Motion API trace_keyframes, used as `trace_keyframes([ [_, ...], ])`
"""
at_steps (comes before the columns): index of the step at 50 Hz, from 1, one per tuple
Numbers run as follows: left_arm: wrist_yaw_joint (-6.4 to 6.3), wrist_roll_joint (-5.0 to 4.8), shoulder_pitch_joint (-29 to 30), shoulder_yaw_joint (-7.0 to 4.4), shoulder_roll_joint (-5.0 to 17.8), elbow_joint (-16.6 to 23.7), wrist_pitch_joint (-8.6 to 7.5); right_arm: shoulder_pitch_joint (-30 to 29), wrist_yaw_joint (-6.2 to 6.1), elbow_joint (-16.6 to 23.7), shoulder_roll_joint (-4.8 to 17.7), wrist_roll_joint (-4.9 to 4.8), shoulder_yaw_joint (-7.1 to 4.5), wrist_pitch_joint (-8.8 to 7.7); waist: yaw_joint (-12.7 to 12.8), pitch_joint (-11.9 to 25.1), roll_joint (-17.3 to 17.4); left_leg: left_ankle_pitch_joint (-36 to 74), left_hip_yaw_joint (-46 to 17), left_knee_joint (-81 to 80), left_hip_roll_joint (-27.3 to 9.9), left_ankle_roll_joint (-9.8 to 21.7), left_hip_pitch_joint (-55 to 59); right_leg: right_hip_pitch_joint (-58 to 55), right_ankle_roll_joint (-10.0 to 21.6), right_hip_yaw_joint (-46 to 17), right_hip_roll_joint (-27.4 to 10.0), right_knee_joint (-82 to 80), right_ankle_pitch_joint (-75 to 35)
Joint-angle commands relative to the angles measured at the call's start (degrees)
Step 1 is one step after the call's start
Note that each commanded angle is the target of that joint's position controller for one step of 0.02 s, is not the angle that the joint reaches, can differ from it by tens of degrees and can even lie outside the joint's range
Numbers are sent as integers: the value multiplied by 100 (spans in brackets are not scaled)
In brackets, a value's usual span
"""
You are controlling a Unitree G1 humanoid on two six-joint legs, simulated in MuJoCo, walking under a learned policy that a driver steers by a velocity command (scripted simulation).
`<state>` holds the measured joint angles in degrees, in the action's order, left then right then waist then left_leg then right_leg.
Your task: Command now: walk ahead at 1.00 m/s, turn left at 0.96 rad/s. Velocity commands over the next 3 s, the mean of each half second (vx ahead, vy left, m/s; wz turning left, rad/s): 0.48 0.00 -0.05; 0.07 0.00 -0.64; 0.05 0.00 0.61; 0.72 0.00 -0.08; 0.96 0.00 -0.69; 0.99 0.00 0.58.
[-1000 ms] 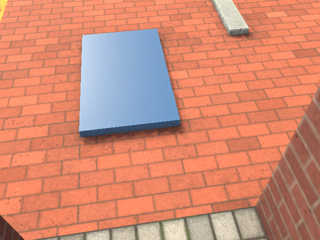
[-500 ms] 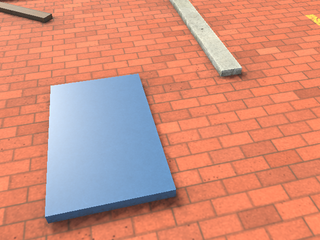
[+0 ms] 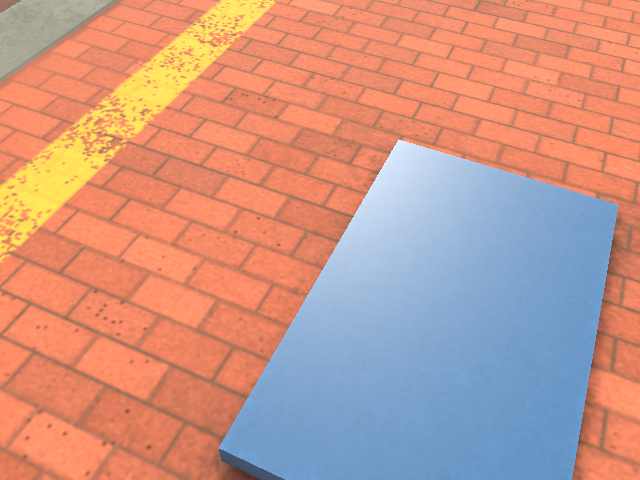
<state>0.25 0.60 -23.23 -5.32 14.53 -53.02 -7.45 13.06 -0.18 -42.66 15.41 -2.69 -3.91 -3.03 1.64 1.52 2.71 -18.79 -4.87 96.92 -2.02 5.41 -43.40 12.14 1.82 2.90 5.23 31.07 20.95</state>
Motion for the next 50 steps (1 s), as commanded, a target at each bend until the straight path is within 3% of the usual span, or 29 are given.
trace_keyframes([
  [1,-45,-138,796,246,-218,249,-98,-695,99,1028,-157,99,88,-35,-348,-925,-664,954,-423,-2219,-642,-253,-341,827,439,-1205,-1645,-1861,-3019],
  [4,-190,-155,381,234,254,132,-6,-1136,155,1313,-373,217,219,-69,-191,-876,-287,1851,72,-3995,-189,-243,192,717,198,-626,-1465,-1622,-5369],
  [6,-185,-201,-317,248,449,-69,52,-1748,326,1431,-526,209,301,-213,31,-549,-105,2350,847,-5302,389,-108,1445,564,204,-488,-1343,-1699,-5544],
  [8,-224,-211,-624,280,761,-145,156,-1396,427,1377,-174,270,157,-293,-352,-129,-702,1954,1118,-5784,894,64,2618,97,386,-617,-1498,-778,-7608],
  [9,-194,-220,-406,310,843,-131,183,-436,400,1115,98,323,21,-302,-993,292,-953,2527,813,-6301,786,312,3751,122,303,-698,-1474,288,-7769],
  [10,-142,-248,-72,338,890,-59,134,696,267,730,381,420,-84,-269,-1668,614,-1072,3896,329,-6919,282,575,5147,792,181,-671,-1241,1670,-6918],
  [11,-87,-30,-192,473,323,169,93,1347,147,420,869,599,-79,-252,-1498,1442,301,8204,-1155,-6303,-1490,1027,6730,1962,-110,-370,-305,4462,148],
  [12,31,-249,-1523,496,239,-86,28,1645,147,492,697,740,51,-228,-1206,3103,963,9841,-2728,-5735,-3001,2084,7858,2623,-232,-1746,-151,6061,1881],
  [13,45,-304,-1169,322,733,47,63,1365,128,394,683,612,4,-138,-1174,2944,310,8674,-2276,-6149,-2660,1902,7037,2632,-332,-1684,-464,5938,1571],
  [14,-25,-401,-597,281,587,333,204,796,112,355,568,490,17,-115,-885,1968,183,7152,-1768,-6504,-2263,1632,6282,3166,-467,-1160,-643,5749,1326],
  [15,-142,-335,-186,278,370,455,351,222,65,360,346,376,78,-106,-602,1196,-382,6017,-1356,-6943,-1935,1338,5191,3288,-548,-823,-799,5514,1091],
  [18,-329,-251,-442,234,-110,542,890,-842,96,469,116,476,120,-59,144,277,128,3991,-315,-8069,-1797,1014,2644,2361,-722,-468,-875,5803,910],
  [20,-461,-226,-326,159,-104,763,1056,-1011,94,392,181,545,94,-18,227,83,473,3379,110,-8362,-1857,950,2222,2608,-783,-372,-873,6432,737],
  [24,-497,-113,592,131,73,1571,1144,-793,-300,102,334,405,58,166,198,61,346,2771,654,-8210,-1824,711,3107,3899,-740,-630,-1151,6384,150],
  [26,-341,-91,849,287,-97,1891,1128,-1066,-426,119,547,350,-8,332,293,236,259,2442,1240,-8148,-1426,452,3197,3319,-583,-442,-1291,4394,-222],
  [28,-128,-141,1114,256,93,1979,1097,-1137,-396,192,894,327,-94,399,145,485,504,2729,1458,-8106,-1500,389,3116,2123,-451,-55,-1126,3169,-536],
  [31,72,-170,697,140,421,1961,1062,-1065,-196,50,1062,10,-183,325,350,454,583,4653,1716,-7276,-1791,196,3662,1505,-5,587,-776,2268,-537],
  [32,60,-171,296,11,640,1778,1034,-919,-157,13,876,-78,-139,287,455,570,296,5120,1894,-6409,-1453,-55,3781,951,256,597,-370,1340,-880],
  [33,8,-129,0,-242,1359,1779,996,-459,-169,12,720,38,-104,278,482,368,-965,3080,1890,-4714,-875,-577,2758,96,718,-660,-519,362,-3685],
  [34,-36,99,313,-402,2224,2090,935,-248,-155,487,283,359,33,302,-115,1213,-3195,-1651,1067,-2631,508,-1038,808,-605,2218,-4543,-2166,-796,-3305],
  [35,74,194,675,-260,1794,2358,778,-488,-57,215,772,264,-110,290,132,1636,-1820,-1700,-273,-1432,546,-883,821,-485,2211,-4971,-2438,-1223,-2012],
  [36,90,155,792,-179,1562,2412,645,-852,-53,342,775,119,-121,284,179,1210,-1385,-1171,-278,-1378,501,-645,526,-119,1876,-4367,-2295,-1165,-1217],
  [37,71,-54,881,-131,1304,2340,594,-1097,-131,378,616,192,-88,273,97,629,-846,-829,-268,-1704,352,-512,288,147,1449,-3928,-1912,-1038,-739],
  [38,-4,-213,1100,-94,1113,2333,620,-1135,-220,418,640,263,-99,260,-68,281,-735,-441,-325,-2159,188,-503,286,441,1168,-3414,-1626,-965,-638],
  [41,-213,-148,1261,-40,801,2509,734,-1248,-194,578,494,262,-76,236,-256,454,-896,-141,-336,-2580,341,-598,692,372,1039,-2918,-1184,-1042,-1234],
  [44,-356,-88,1170,85,588,2611,756,-1121,-196,478,365,211,14,282,-157,806,-493,-142,-206,-2731,198,-842,425,-322,1177,-2532,-1560,-871,-2793],
  [47,-383,11,1221,230,384,2556,914,-1079,-231,420,12,171,197,401,-101,767,-691,42,198,-4260,53,-993,1091,-17,998,-1791,-1230,-1016,-2021],
  [49,-273,147,1401,329,172,2481,849,-806,-172,254,29,206,210,403,-85,776,-969,243,281,-4798,-132,-969,2044,465,1022,-1563,-1312,-1231,-1465],
  [50,-202,165,1359,282,327,2401,814,-756,-151,270,176,177,167,411,-23,593,-1114,194,372,-4890,-92,-935,2211,597,1085,-1551,-1387,-1295,-1192],
])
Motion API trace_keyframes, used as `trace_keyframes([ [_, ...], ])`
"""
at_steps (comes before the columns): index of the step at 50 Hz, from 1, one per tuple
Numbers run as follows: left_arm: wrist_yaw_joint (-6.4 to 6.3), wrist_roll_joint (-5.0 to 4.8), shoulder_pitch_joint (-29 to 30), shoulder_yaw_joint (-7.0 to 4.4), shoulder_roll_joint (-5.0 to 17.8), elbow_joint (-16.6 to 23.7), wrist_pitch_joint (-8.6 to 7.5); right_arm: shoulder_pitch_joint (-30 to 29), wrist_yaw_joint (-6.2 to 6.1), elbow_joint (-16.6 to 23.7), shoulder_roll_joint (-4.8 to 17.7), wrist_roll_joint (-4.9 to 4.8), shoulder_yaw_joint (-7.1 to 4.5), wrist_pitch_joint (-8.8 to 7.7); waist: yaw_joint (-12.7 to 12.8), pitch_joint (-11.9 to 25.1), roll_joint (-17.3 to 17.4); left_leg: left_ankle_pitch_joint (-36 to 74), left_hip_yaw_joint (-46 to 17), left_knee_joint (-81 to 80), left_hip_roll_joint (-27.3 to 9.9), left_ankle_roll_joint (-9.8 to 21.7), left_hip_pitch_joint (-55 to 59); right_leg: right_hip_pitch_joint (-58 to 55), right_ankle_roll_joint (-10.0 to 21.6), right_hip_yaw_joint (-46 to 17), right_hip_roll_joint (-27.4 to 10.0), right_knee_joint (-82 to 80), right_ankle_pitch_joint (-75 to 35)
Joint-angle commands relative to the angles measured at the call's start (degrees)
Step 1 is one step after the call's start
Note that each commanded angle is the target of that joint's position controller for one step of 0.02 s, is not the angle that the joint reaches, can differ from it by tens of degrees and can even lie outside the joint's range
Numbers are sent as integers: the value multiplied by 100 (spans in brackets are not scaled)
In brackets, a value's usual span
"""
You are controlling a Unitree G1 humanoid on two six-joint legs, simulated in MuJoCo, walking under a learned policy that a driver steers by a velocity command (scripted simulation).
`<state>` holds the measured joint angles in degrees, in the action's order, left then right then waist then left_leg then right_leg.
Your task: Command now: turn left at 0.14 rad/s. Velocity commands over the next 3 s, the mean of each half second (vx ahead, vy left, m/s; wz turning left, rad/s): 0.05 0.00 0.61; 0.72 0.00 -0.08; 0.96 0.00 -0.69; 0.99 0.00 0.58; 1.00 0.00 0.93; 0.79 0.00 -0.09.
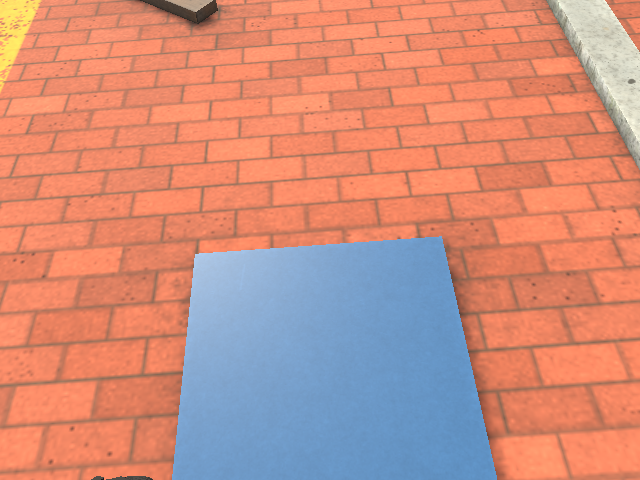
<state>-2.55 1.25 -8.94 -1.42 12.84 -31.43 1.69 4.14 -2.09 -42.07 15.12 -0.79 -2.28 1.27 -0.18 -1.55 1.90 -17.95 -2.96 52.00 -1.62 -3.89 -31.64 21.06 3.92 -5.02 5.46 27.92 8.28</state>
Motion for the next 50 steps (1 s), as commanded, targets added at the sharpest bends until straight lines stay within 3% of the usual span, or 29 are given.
trace_keyframes([
  [1,116,117,-29,-180,737,210,-138,78,56,297,473,-27,-74,-35,205,710,-1088,62,242,-274,-107,55,1031,-190,950,-842,-1569,-980,134],
  [3,112,80,76,-247,920,157,-121,-14,86,441,758,-91,-183,-47,284,402,-993,-329,288,-342,-90,169,654,-443,1053,-1003,-1823,-882,-65],
  [7,21,-87,241,-281,896,64,6,399,227,445,515,-133,-181,-37,166,502,-894,-433,539,-1137,0,367,691,-1152,974,-891,-2014,-412,-1095],
  [9,1,-212,340,-323,897,2,22,812,297,370,509,-103,-218,-56,-84,534,-790,642,572,-2398,119,624,1263,-1090,581,-448,-1753,48,-1099],
  [10,-9,-199,344,-335,793,18,-5,1018,287,376,817,-35,-312,-65,-88,511,-171,1477,-385,-2929,-329,932,1749,-540,160,0,-1313,926,-411],
  [11,-2,-28,681,-307,637,318,-50,875,218,520,1531,-27,-508,-86,104,183,1342,2821,-2466,-3254,-1425,1840,2029,840,-474,821,-145,2012,1096],
  [12,-6,5,1139,-292,654,401,-109,1170,181,641,1354,154,-478,-159,-386,388,1427,3168,-3225,-3493,-1826,2494,2554,1671,-608,220,125,3281,2758],
  [13,67,-56,1054,-282,617,332,-134,1183,133,652,1142,185,-420,-216,-280,595,768,3214,-2882,-3382,-1688,2424,2789,1801,-593,-190,-41,4019,2637],
  [14,95,-86,926,-270,528,219,-129,920,83,732,1057,75,-420,-215,-111,701,268,3090,-2459,-3171,-1329,2096,2974,1941,-617,-262,-144,4162,2265],
  [15,96,-73,937,-269,536,200,-129,740,39,814,983,-72,-403,-167,-78,708,117,3015,-2250,-3094,-1156,1895,3138,2142,-657,-265,-221,3975,1958],
  [16,90,-74,1042,-272,535,209,-135,672,-20,886,862,-155,-358,-104,-88,806,131,2940,-2133,-3080,-1017,1770,3241,2115,-689,-260,-269,3754,1694],
  [20,68,-185,1200,-249,423,112,-202,876,-132,1076,967,-56,-419,32,-177,934,472,2581,-2214,-3009,-647,1586,3190,1798,-811,-84,-33,2687,1163],
  [22,160,-227,976,-262,525,-21,-284,1186,-152,1068,1003,-113,-437,5,-216,1075,557,-429,-2554,-3465,-523,1627,2897,1430,-747,-79,-35,2061,996],
  [24,264,-307,1070,-322,684,-9,-436,1164,-75,1103,1094,-131,-440,-78,-206,649,1017,-1633,-2955,-3696,-558,1754,2394,1170,-700,-86,-42,1421,1167],
  [27,339,-331,1131,-388,726,-87,-678,878,20,1164,1039,-163,-400,-146,-144,597,835,-1022,-2876,-3388,-362,1596,2141,484,-704,-25,-52,535,1043],
  [29,359,-372,499,-395,696,-315,-717,638,113,1193,849,-71,-279,-198,90,934,958,-835,-2502,-3169,-346,1504,1886,-446,-630,403,-232,504,655],
  [31,379,-323,-403,-383,554,-622,-738,612,216,1166,529,24,-127,-266,428,944,805,-1174,-2001,-2655,-216,1348,1283,-1533,-372,716,-351,76,462],
  [32,391,-273,-1150,-389,541,-848,-761,424,239,1244,299,102,-47,-316,730,936,384,-1165,-1588,-1638,81,1168,662,-2295,-198,282,-548,-78,853],
  [33,416,-142,-1795,-426,863,-972,-793,107,250,1422,-21,105,69,-411,937,658,-684,-1100,-899,414,632,850,-441,-2745,216,-1360,-1406,-629,2063],
  [34,489,-19,-1151,-444,1373,-740,-818,712,267,1640,40,-181,58,-533,129,-133,-1590,-902,-563,986,632,758,-2078,-2494,1302,-3924,-2282,-1785,3752],
  [35,468,-110,-833,-480,1416,-615,-833,444,260,1630,415,-374,8,-648,134,-810,-1493,-596,-499,1475,163,735,-2480,-1714,1778,-4978,-2814,-2257,4728],
  [36,449,-179,-869,-385,1143,-597,-833,67,255,1637,694,-302,-46,-710,215,-979,-856,-300,-544,1667,-18,681,-2488,-1510,1638,-4567,-2670,-2128,4246],
  [37,439,-166,-1009,-310,997,-572,-807,-56,257,1628,617,-100,-22,-778,218,-764,-562,-177,-483,1512,-42,644,-2320,-1510,1436,-3946,-2324,-2053,3655],
  [39,355,-249,-1240,-277,947,-612,-759,-352,269,1651,524,79,-14,-908,319,-602,-663,49,-284,682,-91,481,-1700,-1375,1182,-3012,-1789,-2082,2651],
  [41,268,-306,-1472,-233,858,-709,-726,-643,324,1653,343,103,34,-973,434,-475,-885,561,20,-149,103,321,-936,-1090,1047,-2267,-1407,-2001,1681],
  [44,200,-380,-1545,-237,945,-802,-624,-849,424,1634,85,14,74,-1004,449,-265,-1131,801,257,-1517,517,135,601,-441,968,-1803,-1081,-1821,1163],
  [47,180,-433,-1614,-264,1085,-896,-588,-658,381,1574,389,-165,-111,-982,217,-87,-1247,948,127,-2223,565,91,1988,-230,845,-2037,-1158,-1551,971],
  [49,212,-391,-1299,-249,1043,-785,-597,418,258,1359,786,-235,-331,-966,-486,445,-1086,820,10,-2548,341,287,3579,184,497,-1787,-861,-170,-410],
  [50,257,-264,-1107,-178,791,-609,-617,1644,164,1166,1136,-256,-472,-921,-1074,1355,-591,349,-588,-2430,-427,566,5219,979,239,-1375,-606,1539,-184],
])
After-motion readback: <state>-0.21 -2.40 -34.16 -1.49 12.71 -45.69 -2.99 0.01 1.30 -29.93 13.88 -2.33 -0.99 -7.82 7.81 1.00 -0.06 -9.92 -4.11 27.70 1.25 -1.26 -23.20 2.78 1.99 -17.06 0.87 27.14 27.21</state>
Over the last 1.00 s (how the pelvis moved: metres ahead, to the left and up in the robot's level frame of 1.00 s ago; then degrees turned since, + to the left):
0.41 -0.09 0.08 -25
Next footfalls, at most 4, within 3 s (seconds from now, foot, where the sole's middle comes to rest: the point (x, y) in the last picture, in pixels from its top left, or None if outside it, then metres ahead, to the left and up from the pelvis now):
0.20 left None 0.05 0.13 -0.77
0.66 right None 0.15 -0.05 -0.77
1.00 left None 0.25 0.31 -0.77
1.44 right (322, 364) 0.73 0.07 -0.77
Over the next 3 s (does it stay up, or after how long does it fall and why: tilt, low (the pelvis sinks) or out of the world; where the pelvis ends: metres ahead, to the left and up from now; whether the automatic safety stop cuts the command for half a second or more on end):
stays up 1.70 0.54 -0.06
